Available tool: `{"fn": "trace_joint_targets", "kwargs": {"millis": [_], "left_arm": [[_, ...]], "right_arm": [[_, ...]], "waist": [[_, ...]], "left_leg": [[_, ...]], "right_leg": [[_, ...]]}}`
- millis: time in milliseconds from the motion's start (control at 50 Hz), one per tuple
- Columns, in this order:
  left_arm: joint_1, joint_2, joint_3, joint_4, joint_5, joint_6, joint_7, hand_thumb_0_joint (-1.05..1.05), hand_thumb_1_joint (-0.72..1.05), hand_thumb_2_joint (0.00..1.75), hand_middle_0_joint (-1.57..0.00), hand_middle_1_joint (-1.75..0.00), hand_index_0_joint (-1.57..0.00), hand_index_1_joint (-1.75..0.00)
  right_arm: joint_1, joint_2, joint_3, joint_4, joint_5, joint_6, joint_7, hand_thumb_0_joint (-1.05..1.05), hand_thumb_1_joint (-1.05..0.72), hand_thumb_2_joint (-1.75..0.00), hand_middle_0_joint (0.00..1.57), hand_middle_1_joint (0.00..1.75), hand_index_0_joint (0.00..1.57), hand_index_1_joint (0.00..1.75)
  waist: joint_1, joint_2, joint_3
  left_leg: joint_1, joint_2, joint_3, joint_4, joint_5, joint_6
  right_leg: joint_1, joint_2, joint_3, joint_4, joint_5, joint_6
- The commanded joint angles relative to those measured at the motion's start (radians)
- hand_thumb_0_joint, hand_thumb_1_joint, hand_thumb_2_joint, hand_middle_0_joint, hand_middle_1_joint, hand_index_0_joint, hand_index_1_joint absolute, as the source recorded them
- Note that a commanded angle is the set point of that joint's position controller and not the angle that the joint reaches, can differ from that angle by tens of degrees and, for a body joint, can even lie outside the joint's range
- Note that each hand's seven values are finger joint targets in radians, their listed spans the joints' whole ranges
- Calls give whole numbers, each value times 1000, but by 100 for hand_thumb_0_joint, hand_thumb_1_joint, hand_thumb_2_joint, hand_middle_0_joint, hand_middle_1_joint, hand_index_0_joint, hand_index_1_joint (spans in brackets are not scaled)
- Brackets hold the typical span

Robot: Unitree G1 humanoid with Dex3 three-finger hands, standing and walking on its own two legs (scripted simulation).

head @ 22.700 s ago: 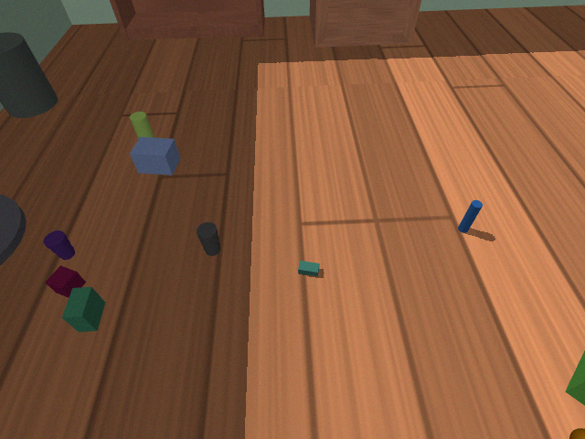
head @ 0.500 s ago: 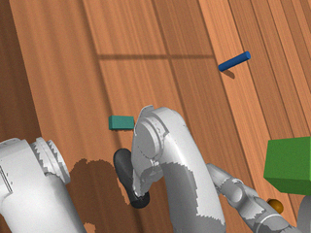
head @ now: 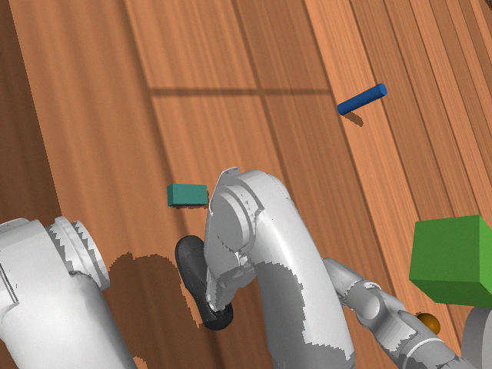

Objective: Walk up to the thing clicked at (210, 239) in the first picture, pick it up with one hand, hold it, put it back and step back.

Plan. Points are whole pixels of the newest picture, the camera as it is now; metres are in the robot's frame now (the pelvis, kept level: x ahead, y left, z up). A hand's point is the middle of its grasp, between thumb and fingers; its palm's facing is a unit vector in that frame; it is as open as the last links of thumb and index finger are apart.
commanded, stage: withdraw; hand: left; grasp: from the side
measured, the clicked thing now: out of the picture +0.44 +0.31 -0.21
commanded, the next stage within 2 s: rise in 0.40 s
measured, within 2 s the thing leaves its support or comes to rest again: rests again in 0.54 s
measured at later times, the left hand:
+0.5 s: hand out of the picture +0.42 +0.40 -0.08, palm faces +0.47 -0.88 -0.03, open 17.6 cm
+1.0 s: hand out of the picture +0.29 +0.39 +0.03, palm faces +0.34 -0.81 -0.48, open 17.5 cm
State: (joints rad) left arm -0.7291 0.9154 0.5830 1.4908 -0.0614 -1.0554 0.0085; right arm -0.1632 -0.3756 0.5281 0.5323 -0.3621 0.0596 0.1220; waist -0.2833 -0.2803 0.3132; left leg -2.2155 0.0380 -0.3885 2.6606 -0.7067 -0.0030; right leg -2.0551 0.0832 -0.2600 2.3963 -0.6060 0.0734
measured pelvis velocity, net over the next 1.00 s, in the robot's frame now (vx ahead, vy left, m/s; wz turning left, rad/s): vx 0.01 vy -0.02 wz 0.19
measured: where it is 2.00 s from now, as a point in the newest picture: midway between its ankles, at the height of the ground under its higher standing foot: (154, 336)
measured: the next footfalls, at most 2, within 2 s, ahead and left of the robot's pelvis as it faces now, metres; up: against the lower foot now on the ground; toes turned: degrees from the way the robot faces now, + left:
none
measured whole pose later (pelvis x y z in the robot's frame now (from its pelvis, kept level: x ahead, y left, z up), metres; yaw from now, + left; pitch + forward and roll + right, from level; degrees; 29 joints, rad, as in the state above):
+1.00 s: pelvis +0.01 -0.02 +0.11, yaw +11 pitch +32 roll -7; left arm -0.28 0.59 0.39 0.63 0.06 -0.14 -0.03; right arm 0.09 -0.26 0.03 0.60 0.01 0.16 0.04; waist -0.05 0.00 -0.12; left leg -2.10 0.05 -0.10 2.19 -0.66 0.01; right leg -2.03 0.00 -0.06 2.12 -0.65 0.03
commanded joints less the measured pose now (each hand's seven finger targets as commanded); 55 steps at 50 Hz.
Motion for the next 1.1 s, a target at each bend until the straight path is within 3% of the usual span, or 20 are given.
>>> {"fn": "trace_joint_targets", "kwargs": {"millis": [0, 100, 240, 320, 340, 380, 420, 480, 500, 520, 560, 580, 640, 660, 720, 840, 900, 940, 1040, 1080], "left_arm": [[-217, 204, 5, -145, -10, -73, 4, 0, -53, 7, -21, -11, -21, -11], [-232, 245, 26, -192, -25, -82, -9, 0, -56, 7, -7, -5, -8, -5], [-187, 342, 113, -347, -20, -14, -57, 0, -60, 6, -6, -5, -7, -4], [-159, 264, 78, -431, -47, 72, -136, 0, -59, 4, -6, -4, -7, -3], [-135, 201, 36, -413, -54, 100, -158, 0, -60, 2, -6, -3, -7, -2], [-134, 193, 46, -470, -77, 141, -185, 0, -61, 2, -5, -4, -7, -2], [-140, 115, -11, -459, -96, 185, -217, 0, -61, 3, -4, -5, -6, -3], [-126, 57, -39, -415, -107, 235, -240, 0, -61, 4, -2, -5, -5, -3], [-139, 66, -34, -427, -106, 238, -237, 0, -53, 5, -4, 0, -3, 0], [-148, 305, 45, -485, 43, 295, -191, 0, -52, 6, -7, -6, -7, -6], [-186, 188, -14, -544, 46, 355, -180, 0, -54, 7, -8, -7, -7, -7], [-163, 183, -5, -565, 60, 381, -172, 0, -55, 7, -8, -8, -8, -8], [-109, 279, 58, -639, 101, 473, -134, 0, -59, 9, -10, -9, -8, -9], [-117, 282, 54, -702, 112, 498, -128, 0, -51, 10, -6, -7, -6, -7], [8, 188, 26, -735, 123, 592, -105, 0, -55, 6, -5, -6, -5, -6], [198, -51, -124, -911, 119, 772, -65, 0, -56, 5, -5, -5, -5, -5], [251, -66, -146, -1037, 108, 848, -28, 0, -55, 6, -5, -5, -5, -5], [319, -57, -139, -1117, 107, 890, -4, 0, -57, 5, -5, -5, -5, -5], [415, -86, -149, -1258, 99, 962, 51, 0, -57, 5, -5, -5, -5, -5], [518, -168, -188, -1187, 98, 996, 66, 0, -56, 5, -5, -5, -5, -5]], "right_arm": [[30, -367, -123, -13, 1, 14, -17, 0, -92, -90, 20, 30, 20, 30], [35, -366, -122, -20, 7, 6, -19, 0, -90, -90, 20, 30, 20, 30], [72, -367, -163, -6, 29, 23, -31, 0, -91, -90, 20, 30, 20, 30], [114, -351, -212, 7, 62, 25, -40, 0, -91, -90, 20, 30, 20, 30], [137, -340, -220, 27, 72, 26, -40, 0, -91, -90, 20, 30, 20, 30], [156, -339, -246, 20, 95, 23, -45, 0, -90, -90, 20, 30, 20, 30], [188, -316, -258, 40, 117, 21, -44, 0, -89, -89, 20, 30, 20, 30], [177, -302, -281, 33, 148, 10, -45, 0, -87, -89, 20, 30, 20, 30], [183, -298, -286, 34, 152, 8, -44, 0, -81, -89, 20, 30, 20, 30], [206, -279, -348, 45, 188, 19, -48, 0, -89, -91, 20, 30, 20, 30], [231, -260, -371, 28, 208, 31, -41, 0, -94, -92, 20, 30, 20, 30], [241, -261, -390, 25, 218, 35, -38, 0, -95, -92, 20, 30, 20, 30], [290, -239, -427, 48, 246, 51, -46, 0, -99, -93, 20, 30, 20, 30], [308, -235, -440, 44, 253, 58, -46, 0, -91, -90, 20, 30, 20, 30], [323, -206, -481, 38, 283, 72, -55, 0, -90, -90, 20, 30, 20, 30], [332, -152, -572, -8, 346, 76, -76, 0, -90, -90, 20, 30, 20, 30], [330, -131, -590, -36, 374, 73, -96, 0, -90, -90, 20, 30, 20, 30], [333, -120, -598, -54, 384, 73, -110, 0, -90, -90, 20, 30, 20, 30], [334, -76, -599, -84, 399, 49, -150, 0, -90, -90, 20, 30, 20, 30], [318, -59, -598, -97, 403, 33, -169, 0, -90, -90, 20, 30, 20, 30]], "waist": [[-108, 585, -536], [-95, 575, -568], [-22, 713, -662], [-6, 741, -701], [-13, 723, -685], [4, 679, -700], [-4, 639, -687], [2, 532, -621], [6, 518, -629], [105, 633, -764], [89, 700, -825], [95, 712, -840], [152, 751, -906], [152, 774, -935], [186, 742, -938], [206, 579, -1010], [204, 442, -1013], [233, 423, -1044], [247, 382, -1074], [244, 370, -1029]], "left_leg": [[379, 66, 83, -345, 106, -23], [366, 64, 98, -333, 100, -14], [468, 68, 112, -382, 181, -37], [474, 61, 130, -408, 188, -35], [461, 60, 131, -415, 174, -33], [440, 56, 135, -417, 173, -27], [390, 48, 145, -419, 132, -16], [305, 42, 144, -429, 26, 1], [296, 38, 149, -426, 7, 5], [422, 34, 183, -481, 61, -2], [473, 40, 187, -524, 65, -10], [502, 40, 186, -542, 82, -14], [542, 31, 218, -563, 134, -14], [570, 33, 218, -581, 153, -16], [566, 26, 239, -637, 131, -11], [582, 11, 268, -753, 34, 14], [551, 0, 290, -804, -7, 31], [606, -1, 299, -858, -4, 33], [714, -6, 335, -954, 64, 39], [759, -8, 350, -1003, 73, 39]], "right_leg": [[238, 33, -109, -155, 147, -73], [271, 37, -100, -167, 146, -72], [252, 27, -80, -145, 178, -85], [222, 20, -61, -152, 182, -93], [204, 17, -60, -159, 172, -93], [187, 13, -53, -168, 171, -95], [175, 11, -46, -179, 142, -96], [121, 4, -37, -203, 65, -95], [127, 5, -33, -211, 51, -93], [123, -7, -10, -224, 66, -102], [105, -10, 4, -218, 66, -106], [84, -15, 5, -213, 76, -110], [86, -21, 35, -228, 80, -117], [89, -24, 42, -226, 91, -119], [88, -28, 65, -267, 68, -123], [147, -37, 118, -416, 3, -120], [266, -40, 149, -541, -38, -110], [342, -46, 168, -599, -44, -107], [551, -59, 224, -745, -6, -100], [605, -61, 240, -813, -8, -98]]}}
